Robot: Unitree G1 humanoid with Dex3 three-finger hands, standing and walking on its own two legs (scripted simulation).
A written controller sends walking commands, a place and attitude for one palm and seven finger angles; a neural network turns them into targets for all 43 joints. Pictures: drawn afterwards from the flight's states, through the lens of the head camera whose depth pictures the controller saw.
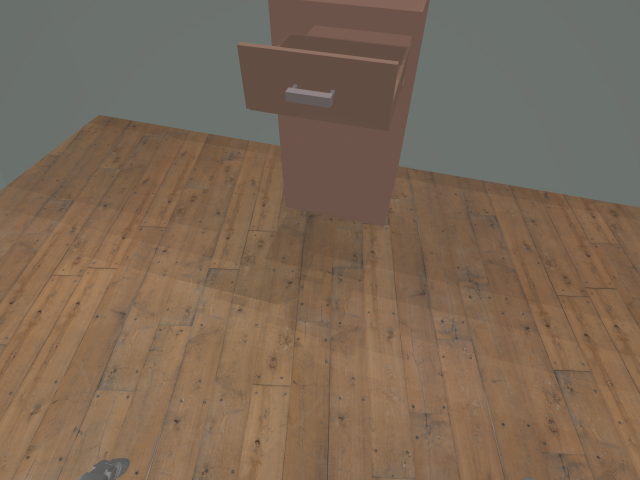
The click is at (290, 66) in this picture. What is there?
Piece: drawer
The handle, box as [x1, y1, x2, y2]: [285, 84, 334, 107]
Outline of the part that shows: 285,91 287,101 327,107 330,106 334,94 334,90 331,90 329,93 298,89 297,85 295,84 291,88 288,87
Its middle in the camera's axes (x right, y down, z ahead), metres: -0.03 -0.38 +1.02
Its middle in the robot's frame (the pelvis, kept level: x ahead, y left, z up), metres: +1.02 +0.07 -0.01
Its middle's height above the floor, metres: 0.75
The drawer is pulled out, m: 0.30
